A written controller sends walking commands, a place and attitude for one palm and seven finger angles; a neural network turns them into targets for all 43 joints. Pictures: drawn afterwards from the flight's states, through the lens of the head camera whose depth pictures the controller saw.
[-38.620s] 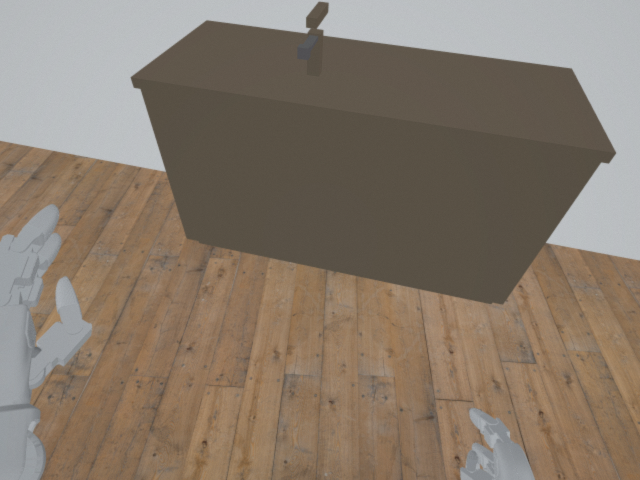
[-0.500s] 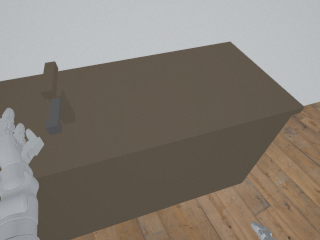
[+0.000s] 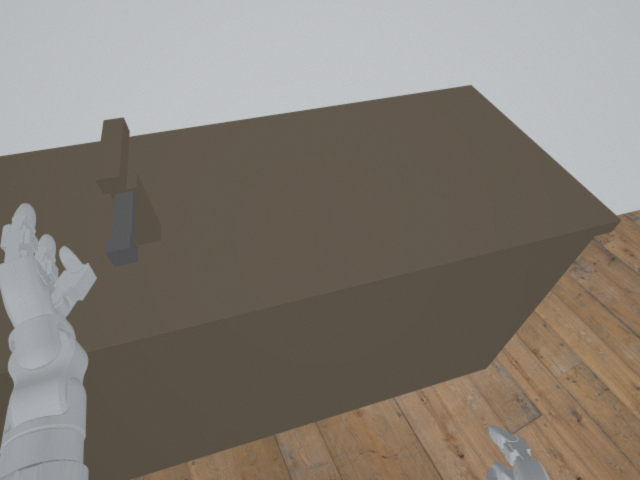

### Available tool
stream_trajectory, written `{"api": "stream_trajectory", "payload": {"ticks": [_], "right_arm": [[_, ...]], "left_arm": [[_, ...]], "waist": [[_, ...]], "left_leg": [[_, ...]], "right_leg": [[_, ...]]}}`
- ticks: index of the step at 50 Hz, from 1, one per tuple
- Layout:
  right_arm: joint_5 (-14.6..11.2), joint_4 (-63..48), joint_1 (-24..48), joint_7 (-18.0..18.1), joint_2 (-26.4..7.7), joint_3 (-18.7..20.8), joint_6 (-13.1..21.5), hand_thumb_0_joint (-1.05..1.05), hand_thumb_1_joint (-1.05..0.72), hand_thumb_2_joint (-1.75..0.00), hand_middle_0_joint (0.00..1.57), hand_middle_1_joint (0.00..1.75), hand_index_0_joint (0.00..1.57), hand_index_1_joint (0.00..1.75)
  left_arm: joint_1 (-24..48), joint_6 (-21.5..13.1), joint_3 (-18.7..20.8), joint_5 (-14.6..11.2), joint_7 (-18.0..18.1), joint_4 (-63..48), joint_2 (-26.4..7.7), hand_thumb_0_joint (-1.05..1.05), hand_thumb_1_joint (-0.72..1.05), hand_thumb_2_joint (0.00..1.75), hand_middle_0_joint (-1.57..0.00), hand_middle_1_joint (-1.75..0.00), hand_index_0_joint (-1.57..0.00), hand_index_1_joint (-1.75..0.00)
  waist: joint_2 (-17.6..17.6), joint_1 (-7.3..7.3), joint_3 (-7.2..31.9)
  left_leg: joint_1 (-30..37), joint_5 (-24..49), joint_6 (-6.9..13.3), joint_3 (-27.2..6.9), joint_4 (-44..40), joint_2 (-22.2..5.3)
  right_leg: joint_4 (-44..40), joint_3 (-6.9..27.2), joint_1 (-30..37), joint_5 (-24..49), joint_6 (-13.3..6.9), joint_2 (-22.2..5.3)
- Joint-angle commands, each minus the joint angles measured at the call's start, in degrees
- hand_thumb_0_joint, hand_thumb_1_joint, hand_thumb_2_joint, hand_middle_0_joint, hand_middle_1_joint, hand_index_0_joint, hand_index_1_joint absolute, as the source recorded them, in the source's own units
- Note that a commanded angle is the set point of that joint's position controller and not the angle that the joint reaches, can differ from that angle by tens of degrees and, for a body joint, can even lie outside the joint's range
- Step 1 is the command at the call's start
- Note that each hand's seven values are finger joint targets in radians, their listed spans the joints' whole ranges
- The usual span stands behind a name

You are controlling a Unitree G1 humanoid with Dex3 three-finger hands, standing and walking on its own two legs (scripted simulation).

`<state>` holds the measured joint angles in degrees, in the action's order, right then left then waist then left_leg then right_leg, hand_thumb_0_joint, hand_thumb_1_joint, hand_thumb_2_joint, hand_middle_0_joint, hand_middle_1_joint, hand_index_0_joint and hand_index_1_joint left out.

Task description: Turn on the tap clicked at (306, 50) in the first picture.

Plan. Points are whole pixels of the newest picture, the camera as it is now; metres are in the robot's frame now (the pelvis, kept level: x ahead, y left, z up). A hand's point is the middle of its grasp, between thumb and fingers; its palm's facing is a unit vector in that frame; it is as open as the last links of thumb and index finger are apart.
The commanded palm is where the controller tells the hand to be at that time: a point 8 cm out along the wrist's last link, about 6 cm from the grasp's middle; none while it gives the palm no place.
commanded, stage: push the lever round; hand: left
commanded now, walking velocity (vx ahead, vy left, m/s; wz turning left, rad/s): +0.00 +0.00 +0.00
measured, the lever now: (122, 250) +0.35 +0.28 +0.10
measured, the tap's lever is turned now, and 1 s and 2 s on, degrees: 0 14 40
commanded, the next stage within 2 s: none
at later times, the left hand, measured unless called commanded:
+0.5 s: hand (123, 268) +0.33 +0.26 +0.10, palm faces +0.55 -0.83 -0.06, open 7.8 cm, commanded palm +0.29 +0.29 +0.10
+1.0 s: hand (146, 264) +0.33 +0.24 +0.10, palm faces +0.59 -0.80 -0.05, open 7.7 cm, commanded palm +0.29 +0.26 +0.10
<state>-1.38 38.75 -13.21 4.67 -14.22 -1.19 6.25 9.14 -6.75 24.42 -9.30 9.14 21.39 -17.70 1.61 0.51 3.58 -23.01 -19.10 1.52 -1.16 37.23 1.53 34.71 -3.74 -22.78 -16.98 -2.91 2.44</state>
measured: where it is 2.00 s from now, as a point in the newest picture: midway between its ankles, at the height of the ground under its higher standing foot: outside the picture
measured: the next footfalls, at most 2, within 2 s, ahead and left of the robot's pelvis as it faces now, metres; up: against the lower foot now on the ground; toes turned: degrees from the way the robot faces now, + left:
none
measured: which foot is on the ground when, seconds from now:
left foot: down 0.00-1.00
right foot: down 0.00-1.00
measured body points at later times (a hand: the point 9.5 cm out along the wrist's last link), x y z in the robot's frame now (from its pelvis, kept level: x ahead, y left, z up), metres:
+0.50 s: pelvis -0.01 -0.01 +0.00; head +0.01 -0.02 +0.45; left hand +0.29 +0.30 +0.11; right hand +0.15 -0.25 -0.10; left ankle +0.00 +0.10 -0.72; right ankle +0.01 -0.09 -0.72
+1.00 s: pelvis -0.01 -0.02 +0.00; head +0.00 -0.04 +0.45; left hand +0.30 +0.28 +0.11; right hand +0.14 -0.27 -0.11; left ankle +0.00 +0.10 -0.72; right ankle +0.01 -0.09 -0.72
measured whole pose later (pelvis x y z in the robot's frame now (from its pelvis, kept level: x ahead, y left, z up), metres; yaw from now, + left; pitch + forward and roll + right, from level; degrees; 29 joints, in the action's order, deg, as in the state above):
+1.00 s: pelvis -0.01 -0.02 +0.00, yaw +1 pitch +4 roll +0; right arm -1.1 40.2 -11.9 4.4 -14.5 -0.8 4.8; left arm 12.4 -5.8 17.6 -7.6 18.4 20.9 -11.9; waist 2.4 0.3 3.6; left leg -23.1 -18.0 -0.1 -2.2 36.8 0.8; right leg 35.3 -4.8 -23.2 -16.7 -4.6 3.1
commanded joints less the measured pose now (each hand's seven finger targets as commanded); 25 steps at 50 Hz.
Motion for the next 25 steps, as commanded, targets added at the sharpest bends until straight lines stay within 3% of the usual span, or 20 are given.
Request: {"api": "stream_trajectory", "payload": {"ticks": [1,2,4,6,8,9,10,12,14,17,19,20,22,24,25], "right_arm": [[-0.1,-6.8,3.2,0.6,-8.2,3.1,3.0,0.00,-0.90,-0.90,0.20,0.30,0.20,0.30],[-0.2,-6.7,3.3,0.7,-8.2,3.0,3.2,0.00,-0.90,-0.90,0.20,0.30,0.20,0.30],[-0.5,-6.3,3.6,1.1,-8.4,3.1,3.2,0.00,-0.90,-0.90,0.20,0.30,0.20,0.30],[-0.6,-6.5,3.5,1.1,-8.4,3.1,3.3,0.00,-0.90,-0.90,0.20,0.30,0.20,0.30],[-0.4,-6.4,3.6,1.1,-8.5,3.2,3.3,0.00,-0.90,-0.90,0.20,0.30,0.20,0.30],[-0.3,-6.3,3.9,1.1,-8.4,3.1,3.1,0.00,-0.90,-0.90,0.20,0.30,0.20,0.30],[-0.2,-6.6,4.0,0.9,-8.1,3.0,2.8,0.00,-0.90,-0.90,0.20,0.30,0.20,0.30],[0.2,-6.6,4.3,0.5,-7.7,2.9,2.9,0.00,-0.90,-0.90,0.20,0.30,0.20,0.30],[0.4,-6.6,4.6,0.3,-7.5,2.9,2.6,0.00,-0.90,-0.90,0.20,0.30,0.20,0.30],[0.4,-6.9,4.9,0.0,-7.4,2.8,2.6,0.00,-0.90,-0.90,0.20,0.30,0.20,0.30],[0.2,-6.8,5.3,0.2,-7.4,2.7,2.4,0.00,-0.90,-0.90,0.20,0.30,0.20,0.30],[0.2,-6.9,5.2,0.2,-7.4,2.6,2.4,0.00,-0.90,-0.90,0.20,0.30,0.20,0.30],[0.0,-7.0,5.6,0.4,-7.4,2.6,2.4,0.00,-0.90,-0.90,0.20,0.30,0.20,0.30],[-0.2,-6.8,5.6,0.6,-7.6,2.6,2.2,0.00,-0.90,-0.90,0.20,0.30,0.20,0.30],[-0.2,-7.2,5.7,0.6,-7.5,2.5,2.1,0.00,-0.90,-0.90,0.20,0.30,0.20,0.30]], "left_arm": [[17.1,-4.8,-1.1,-0.3,-0.9,-15.3,-11.3,0.00,0.90,0.90,-0.15,-0.15,-0.15,-0.15],[18.2,-4.4,-3.2,-0.6,-1.4,-15.4,-9.4,0.00,0.90,0.90,-0.15,-0.15,-0.15,-0.15],[17.7,-3.5,-2.2,-0.7,-1.4,-14.7,-10.1,0.00,0.90,0.90,-0.15,-0.15,-0.15,-0.15],[17.6,-2.6,-4.3,-0.7,-0.9,-14.5,-8.1,0.00,0.90,0.90,-0.15,-0.15,-0.15,-0.15],[17.8,-2.1,-2.6,-0.6,0.3,-14.6,-9.6,0.00,0.90,0.90,-0.15,-0.15,-0.15,-0.15],[15.9,-2.0,0.0,-0.1,1.3,-14.4,-11.8,0.00,0.90,0.90,-0.15,-0.15,-0.15,-0.15],[17.7,-2.3,-1.3,0.4,2.0,-15.8,-11.0,0.00,0.90,0.90,-0.15,-0.15,-0.15,-0.15],[18.0,-2.8,-1.2,0.9,3.5,-16.2,-10.7,0.00,0.90,0.90,-0.15,-0.15,-0.15,-0.15],[17.6,-3.6,0.2,2.0,4.8,-17.4,-12.3,0.00,0.90,0.90,-0.15,-0.15,-0.15,-0.15],[17.1,-3.8,-2.8,1.9,4.7,-16.8,-9.1,0.00,0.90,0.90,-0.15,-0.15,-0.15,-0.15],[17.5,-3.8,-2.8,1.8,4.4,-16.7,-9.1,0.00,0.90,0.90,-0.15,-0.15,-0.15,-0.15],[16.4,-3.3,-3.9,1.4,4.1,-15.4,-7.7,0.00,0.90,0.90,-0.15,-0.15,-0.15,-0.15],[18.2,-3.0,-4.8,1.0,3.7,-15.4,-7.1,0.00,0.90,0.90,-0.15,-0.15,-0.15,-0.15],[17.4,-2.5,-2.4,0.9,3.7,-14.2,-9.5,0.00,0.90,0.90,-0.15,-0.15,-0.15,-0.15],[17.8,-2.4,-3.2,0.8,3.7,-14.8,-8.6,0.00,0.90,0.90,-0.15,-0.15,-0.15,-0.15]], "waist": [[4.2,-0.94,13.1],[4.0,-1.40,12.6],[3.3,-1.12,11.6],[1.2,-0.98,12.1],[0.0,-0.46,12.6],[0.9,0.70,12.7],[1.4,0.01,13.5],[1.5,0.14,13.7],[3.9,0.82,13.9],[1.9,-0.19,13.5],[3.1,-0.14,13.0],[1.9,-0.21,12.3],[1.2,-0.78,11.9],[-0.1,-0.25,11.5],[-0.3,-0.45,12.1]], "left_leg": [[6.4,17.7,-1.5,-2.8,-4.8,-1.5],[6.7,16.8,-1.7,-3.1,-5.0,-1.4],[6.2,15.1,-1.5,-3.2,-5.4,-1.4],[6.3,14.4,-1.9,-3.7,-6.0,-1.3],[5.8,13.8,-1.9,-3.6,-6.2,-1.2],[5.5,14.6,-1.8,-3.5,-6.3,-1.2],[5.7,14.8,-1.9,-3.3,-6.1,-1.0],[5.5,14.8,-1.9,-2.9,-5.8,-1.0],[5.3,15.1,-1.9,-2.7,-5.7,-1.0],[5.0,14.5,-1.5,-2.2,-5.3,-1.0],[5.0,13.8,-1.3,-2.1,-5.3,-1.0],[4.4,12.8,-1.1,-2.1,-5.5,-0.8],[4.3,11.6,-0.8,-1.8,-5.6,-0.8],[3.4,10.9,-0.4,-1.8,-5.7,-0.7],[3.5,10.7,-0.2,-1.6,-5.6,-0.5]], "right_leg": [[-3.3,2.0,5.4,13.5,0.9,-1.3],[-3.6,1.9,4.7,12.6,0.9,-1.3],[-4.2,1.9,4.8,11.5,0.9,-1.5],[-4.2,1.6,4.8,10.8,0.9,-1.4],[-4.4,1.6,5.7,10.7,1.0,-1.5],[-4.4,1.7,6.5,11.0,0.9,-1.6],[-4.1,1.7,6.6,11.3,1.0,-1.7],[-4.0,2.0,6.7,11.7,1.1,-1.7],[-3.7,2.2,7.2,11.6,0.9,-1.8],[-3.9,2.3,7.1,12.2,1.1,-1.7],[-4.0,2.5,7.0,11.9,1.0,-1.8],[-4.3,2.6,7.1,11.5,1.1,-1.8],[-4.9,2.8,6.8,11.2,1.2,-1.9],[-5.3,3.1,7.6,11.0,1.4,-2.0],[-5.3,3.3,7.8,11.2,1.5,-2.1]]}}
